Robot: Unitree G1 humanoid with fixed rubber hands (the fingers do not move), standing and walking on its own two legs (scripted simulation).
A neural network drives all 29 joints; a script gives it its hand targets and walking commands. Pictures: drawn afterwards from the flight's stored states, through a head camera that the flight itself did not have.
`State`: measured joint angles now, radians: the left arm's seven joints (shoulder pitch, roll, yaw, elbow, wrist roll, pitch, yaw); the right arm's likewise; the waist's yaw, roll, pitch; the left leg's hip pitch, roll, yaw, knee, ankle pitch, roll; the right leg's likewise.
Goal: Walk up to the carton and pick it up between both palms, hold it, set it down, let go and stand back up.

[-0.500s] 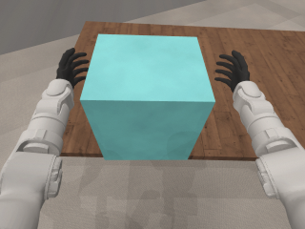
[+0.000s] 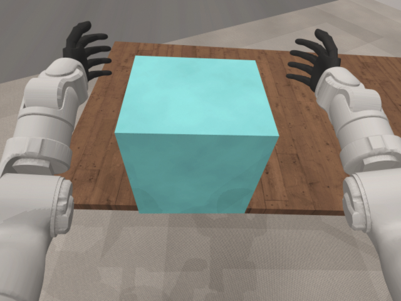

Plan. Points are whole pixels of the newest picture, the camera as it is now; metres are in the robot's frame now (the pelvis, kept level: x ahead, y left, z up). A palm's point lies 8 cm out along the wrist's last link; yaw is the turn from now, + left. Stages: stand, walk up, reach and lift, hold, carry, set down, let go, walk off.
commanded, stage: set down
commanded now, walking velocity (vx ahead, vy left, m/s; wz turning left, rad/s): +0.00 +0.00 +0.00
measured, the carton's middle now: (194, 140) +0.44 +0.04 +0.06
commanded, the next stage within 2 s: none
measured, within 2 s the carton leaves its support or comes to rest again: neither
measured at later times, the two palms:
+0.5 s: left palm (76, 80) +0.43 +0.25 +0.21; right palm (332, 97) +0.43 -0.21 +0.20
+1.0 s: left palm (76, 132) +0.36 +0.25 +0.15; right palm (331, 151) +0.36 -0.22 +0.14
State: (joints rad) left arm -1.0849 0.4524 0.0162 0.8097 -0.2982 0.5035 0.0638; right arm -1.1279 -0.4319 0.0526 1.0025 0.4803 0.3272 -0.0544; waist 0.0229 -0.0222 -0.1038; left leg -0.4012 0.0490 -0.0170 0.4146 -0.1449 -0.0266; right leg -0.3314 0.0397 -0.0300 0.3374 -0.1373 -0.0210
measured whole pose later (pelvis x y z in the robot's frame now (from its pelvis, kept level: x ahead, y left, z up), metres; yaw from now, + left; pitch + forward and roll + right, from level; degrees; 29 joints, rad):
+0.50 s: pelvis +0.01 +0.00 +0.00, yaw -1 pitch +3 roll -1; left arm -0.88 0.46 0.11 0.57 -0.24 0.60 0.00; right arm -0.92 -0.46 0.09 0.77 0.53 0.37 -0.05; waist 0.00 -0.01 -0.03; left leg -0.26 0.04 0.01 0.34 -0.13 -0.02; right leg -0.21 0.03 0.00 0.29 -0.13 -0.01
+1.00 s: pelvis +0.01 +0.01 +0.00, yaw -1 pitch +0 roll +0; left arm -0.46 0.35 0.18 0.20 -0.22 0.61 0.03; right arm -0.46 -0.36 -0.02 0.38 0.42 0.36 -0.03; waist -0.01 -0.03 -0.02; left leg -0.20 0.02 0.02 0.34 -0.14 -0.01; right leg -0.17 0.02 0.01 0.33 -0.16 -0.01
